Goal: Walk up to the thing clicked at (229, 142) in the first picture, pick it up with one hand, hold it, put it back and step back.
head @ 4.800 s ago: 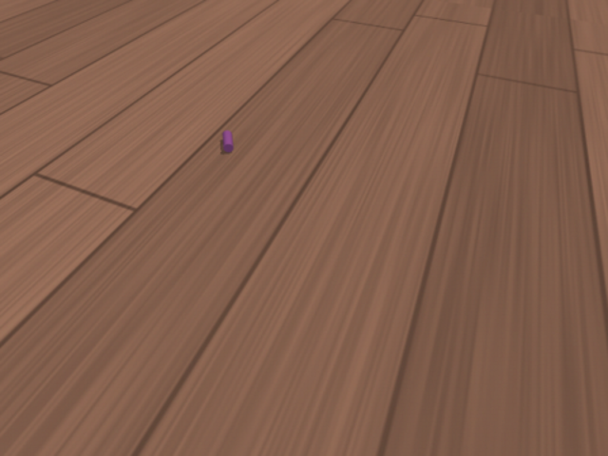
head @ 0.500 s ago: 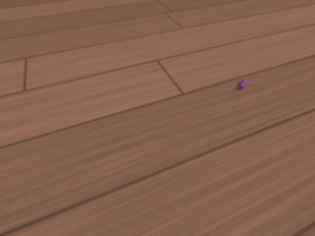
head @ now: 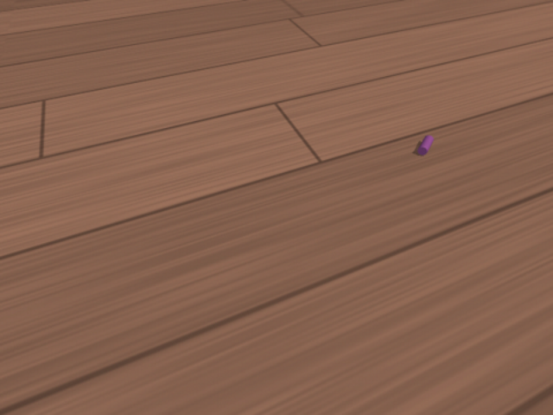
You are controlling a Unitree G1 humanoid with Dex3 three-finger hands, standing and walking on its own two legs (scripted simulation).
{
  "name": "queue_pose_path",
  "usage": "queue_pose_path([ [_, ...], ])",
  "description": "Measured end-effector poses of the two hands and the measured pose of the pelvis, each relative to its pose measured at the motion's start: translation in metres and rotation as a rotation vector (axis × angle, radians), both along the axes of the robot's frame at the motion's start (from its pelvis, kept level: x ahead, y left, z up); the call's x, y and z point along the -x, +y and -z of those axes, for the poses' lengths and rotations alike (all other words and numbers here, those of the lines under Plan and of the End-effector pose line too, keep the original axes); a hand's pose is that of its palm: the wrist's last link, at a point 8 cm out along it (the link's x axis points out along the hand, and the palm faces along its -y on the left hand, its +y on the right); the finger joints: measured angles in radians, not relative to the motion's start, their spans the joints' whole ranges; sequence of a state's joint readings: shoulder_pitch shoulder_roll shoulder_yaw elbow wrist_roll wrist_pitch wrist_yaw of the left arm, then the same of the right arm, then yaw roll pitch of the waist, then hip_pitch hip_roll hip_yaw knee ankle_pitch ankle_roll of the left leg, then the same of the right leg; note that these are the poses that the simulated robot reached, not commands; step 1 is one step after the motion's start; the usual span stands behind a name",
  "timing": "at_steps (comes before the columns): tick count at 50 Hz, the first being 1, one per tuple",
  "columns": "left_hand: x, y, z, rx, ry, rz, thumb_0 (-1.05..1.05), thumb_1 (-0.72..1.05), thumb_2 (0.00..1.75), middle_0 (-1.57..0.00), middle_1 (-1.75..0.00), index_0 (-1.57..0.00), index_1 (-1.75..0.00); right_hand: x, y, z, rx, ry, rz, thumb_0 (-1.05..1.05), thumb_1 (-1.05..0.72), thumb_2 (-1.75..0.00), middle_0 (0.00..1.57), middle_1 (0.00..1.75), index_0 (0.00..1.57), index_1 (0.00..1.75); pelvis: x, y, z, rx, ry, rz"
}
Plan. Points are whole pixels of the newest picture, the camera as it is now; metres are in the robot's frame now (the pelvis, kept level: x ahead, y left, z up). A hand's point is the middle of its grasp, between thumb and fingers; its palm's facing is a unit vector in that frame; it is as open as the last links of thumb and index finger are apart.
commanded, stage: stand
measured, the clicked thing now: (425, 145) +1.60 -0.87 -0.76
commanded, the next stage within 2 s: walk up in 1.08 s
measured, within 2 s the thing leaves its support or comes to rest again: neither
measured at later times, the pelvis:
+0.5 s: pelvis +0.01 +0.00 +0.00, yaw +0 degrees
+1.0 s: pelvis +0.02 +0.00 +0.00, yaw +0 degrees
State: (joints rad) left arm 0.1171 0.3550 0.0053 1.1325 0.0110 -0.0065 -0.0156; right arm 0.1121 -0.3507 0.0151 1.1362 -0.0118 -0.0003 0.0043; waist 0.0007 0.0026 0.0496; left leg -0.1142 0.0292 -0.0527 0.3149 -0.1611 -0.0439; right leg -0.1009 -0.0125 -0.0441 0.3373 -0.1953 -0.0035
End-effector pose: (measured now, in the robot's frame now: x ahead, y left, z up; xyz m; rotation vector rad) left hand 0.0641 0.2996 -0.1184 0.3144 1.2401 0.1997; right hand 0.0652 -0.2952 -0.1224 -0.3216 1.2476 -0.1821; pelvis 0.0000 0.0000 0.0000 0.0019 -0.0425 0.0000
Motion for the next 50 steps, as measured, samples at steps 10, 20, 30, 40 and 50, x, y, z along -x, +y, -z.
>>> queue_pose_path([
  [10, -0.005, -0.001, -0.001, -0.003, -0.005, 0.004, 0.01, 0.91, 0.9, -0.2, -0.3, -0.2, -0.3, -0.001, -0.001, 0.001, 0.0, 0.002, 0.002, 0.0, -0.91, -0.9, 0.2, 0.3, 0.2, 0.3, -0.003, -0.001, 0.0, -0.001, 0.002, 0.002],
  [20, -0.011, -0.002, -0.001, -0.002, -0.012, 0.008, 0.01, 0.91, 0.9, -0.2, -0.3, -0.2, -0.3, -0.005, -0.002, 0.0, 0.002, -0.002, 0.0, 0.0, -0.91, -0.9, 0.2, 0.3, 0.2, 0.3, -0.006, -0.001, 0.0, 0.0, 0.004, 0.003],
  [30, -0.013, -0.002, -0.001, -0.002, -0.006, 0.008, 0.01, 0.91, 0.9, -0.2, -0.3, -0.2, -0.3, -0.009, -0.002, 0.0, 0.002, -0.002, -0.001, 0.0, -0.91, -0.9, 0.2, 0.3, 0.2, 0.3, -0.009, -0.002, 0.0, 0.0, 0.006, 0.004],
  [40, -0.014, -0.003, 0.0, 0.0, 0.001, 0.006, 0.01, 0.91, 0.9, -0.2, -0.3, -0.2, -0.3, -0.012, -0.002, -0.001, 0.004, -0.001, -0.002, 0.0, -0.91, -0.9, 0.2, 0.3, 0.2, 0.3, -0.012, -0.001, 0.0, 0.0, 0.008, 0.005],
  [50, -0.018, -0.002, 0.0, -0.001, 0.005, 0.005, 0.01, 0.91, 0.9, -0.2, -0.3, -0.2, -0.3, -0.015, -0.001, 0.0, 0.005, 0.0, -0.002, 0.0, -0.91, -0.9, 0.2, 0.3, 0.2, 0.3, -0.016, -0.001, 0.0, -0.001, 0.011, 0.008],
])
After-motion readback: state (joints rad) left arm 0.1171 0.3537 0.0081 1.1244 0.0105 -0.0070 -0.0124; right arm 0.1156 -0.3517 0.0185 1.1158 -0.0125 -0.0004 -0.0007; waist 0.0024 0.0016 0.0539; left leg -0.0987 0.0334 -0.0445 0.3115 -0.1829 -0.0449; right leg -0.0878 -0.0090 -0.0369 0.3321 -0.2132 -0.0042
